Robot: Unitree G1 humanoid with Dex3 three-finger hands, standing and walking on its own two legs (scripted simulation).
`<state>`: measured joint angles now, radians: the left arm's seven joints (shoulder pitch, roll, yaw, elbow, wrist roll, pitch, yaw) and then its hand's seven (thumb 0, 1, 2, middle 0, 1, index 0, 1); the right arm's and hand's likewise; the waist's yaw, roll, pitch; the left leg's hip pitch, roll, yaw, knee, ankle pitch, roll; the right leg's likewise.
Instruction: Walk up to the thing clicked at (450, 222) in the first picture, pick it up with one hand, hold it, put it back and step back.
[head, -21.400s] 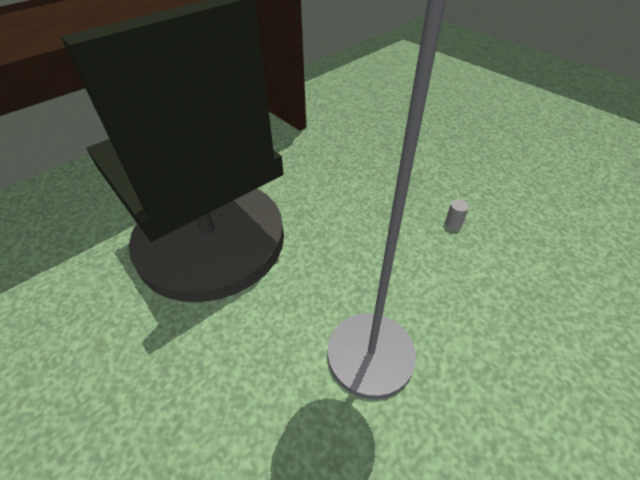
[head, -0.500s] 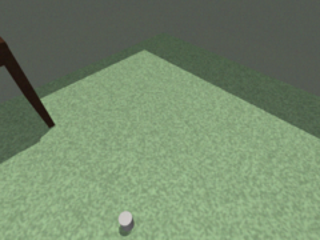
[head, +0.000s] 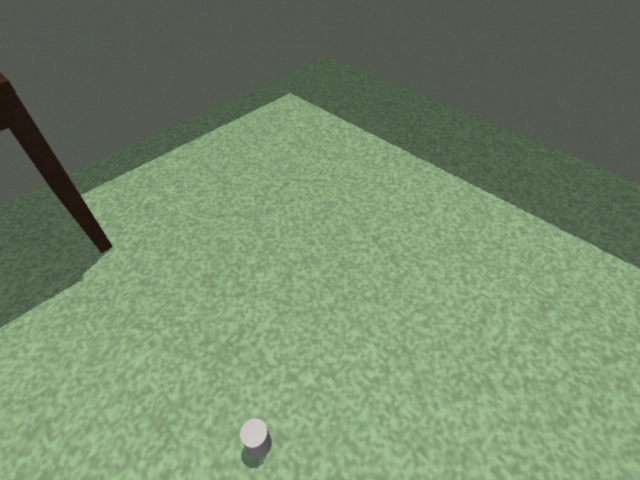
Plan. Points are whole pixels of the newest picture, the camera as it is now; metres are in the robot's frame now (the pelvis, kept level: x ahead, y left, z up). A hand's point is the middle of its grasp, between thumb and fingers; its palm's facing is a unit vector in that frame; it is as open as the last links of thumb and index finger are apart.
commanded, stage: stand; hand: left
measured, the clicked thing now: (256, 438) +0.37 +0.22 -0.73
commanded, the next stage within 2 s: none
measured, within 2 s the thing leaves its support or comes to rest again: neither
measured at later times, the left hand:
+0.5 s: hand out of the picture +0.07 +0.25 -0.16, palm faces -0.02 -0.94 -0.33, open 7.4 cm
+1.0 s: hand out of the picture +0.07 +0.25 -0.16, palm faces -0.02 -0.94 -0.34, open 7.4 cm
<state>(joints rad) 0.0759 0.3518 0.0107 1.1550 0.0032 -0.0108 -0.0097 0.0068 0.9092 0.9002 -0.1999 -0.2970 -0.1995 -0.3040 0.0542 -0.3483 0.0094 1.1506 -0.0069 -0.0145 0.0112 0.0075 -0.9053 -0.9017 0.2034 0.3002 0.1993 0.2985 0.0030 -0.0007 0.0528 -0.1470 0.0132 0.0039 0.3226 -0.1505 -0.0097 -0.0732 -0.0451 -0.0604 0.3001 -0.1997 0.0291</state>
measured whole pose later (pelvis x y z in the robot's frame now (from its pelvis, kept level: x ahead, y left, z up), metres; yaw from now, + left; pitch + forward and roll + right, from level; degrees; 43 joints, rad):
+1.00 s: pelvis +0.00 +0.00 +0.00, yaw +0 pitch -1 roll +0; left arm 0.11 0.35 0.01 1.14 0.01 -0.01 -0.01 0.01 0.91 0.90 -0.20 -0.30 -0.20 -0.30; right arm 0.09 -0.35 0.01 1.15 -0.01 -0.01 0.01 0.01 -0.91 -0.90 0.20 0.30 0.20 0.30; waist 0.00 0.00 0.04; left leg -0.14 0.02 0.00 0.32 -0.15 -0.01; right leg -0.07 -0.04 -0.06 0.30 -0.20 0.02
